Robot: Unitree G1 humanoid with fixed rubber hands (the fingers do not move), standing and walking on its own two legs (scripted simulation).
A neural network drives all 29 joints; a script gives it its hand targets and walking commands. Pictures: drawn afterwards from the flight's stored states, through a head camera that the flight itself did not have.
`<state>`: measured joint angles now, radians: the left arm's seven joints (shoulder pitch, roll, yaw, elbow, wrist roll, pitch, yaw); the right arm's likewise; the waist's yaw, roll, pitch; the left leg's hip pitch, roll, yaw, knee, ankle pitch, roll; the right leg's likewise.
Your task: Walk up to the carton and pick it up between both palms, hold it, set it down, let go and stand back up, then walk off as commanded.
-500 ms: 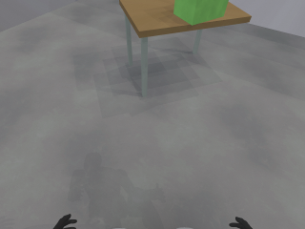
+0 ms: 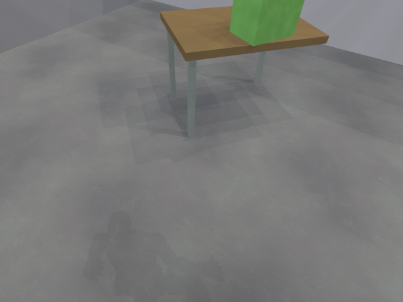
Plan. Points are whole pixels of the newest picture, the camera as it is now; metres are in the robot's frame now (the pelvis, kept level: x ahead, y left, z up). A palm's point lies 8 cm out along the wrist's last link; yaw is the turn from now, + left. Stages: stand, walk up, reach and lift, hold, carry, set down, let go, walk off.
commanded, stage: walk up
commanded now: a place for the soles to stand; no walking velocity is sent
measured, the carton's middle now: (266, 11) +1.51 -0.38 +0.01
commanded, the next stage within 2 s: none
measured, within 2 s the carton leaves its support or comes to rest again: neither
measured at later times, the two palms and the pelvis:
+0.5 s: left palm (88, 232) +0.29 +0.28 -0.12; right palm out of the picture +0.09 -0.34 -0.06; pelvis +0.11 +0.00 -0.01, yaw +6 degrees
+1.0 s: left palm (92, 260) +0.23 +0.26 -0.14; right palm (320, 187) +0.41 -0.33 -0.08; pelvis +0.26 -0.03 -0.01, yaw +13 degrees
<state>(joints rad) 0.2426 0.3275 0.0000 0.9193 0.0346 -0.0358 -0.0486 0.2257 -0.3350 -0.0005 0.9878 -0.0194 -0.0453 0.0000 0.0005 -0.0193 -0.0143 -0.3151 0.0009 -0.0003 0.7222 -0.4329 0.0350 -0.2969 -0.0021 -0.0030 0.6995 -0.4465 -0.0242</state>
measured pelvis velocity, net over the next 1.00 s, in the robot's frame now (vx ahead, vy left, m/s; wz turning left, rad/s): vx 0.26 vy -0.03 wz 0.23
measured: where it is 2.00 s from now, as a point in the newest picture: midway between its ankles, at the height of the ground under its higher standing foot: (220, 253)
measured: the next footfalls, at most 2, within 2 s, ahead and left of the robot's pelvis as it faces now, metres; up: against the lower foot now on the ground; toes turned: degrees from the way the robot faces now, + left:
right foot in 0.60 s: +0.31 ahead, -0.12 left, +0.00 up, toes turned +7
left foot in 1.02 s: +0.35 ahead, +0.08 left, +0.00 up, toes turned +13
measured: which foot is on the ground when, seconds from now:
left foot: down 0.00-0.60, up 0.62-1.00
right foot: down 0.00-0.12, up 0.14-0.58, down 0.60-1.00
